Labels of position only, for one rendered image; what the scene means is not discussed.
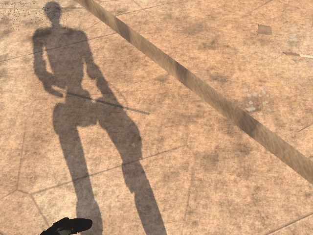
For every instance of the left robot hand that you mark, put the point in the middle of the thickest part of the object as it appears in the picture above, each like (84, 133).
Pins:
(66, 226)

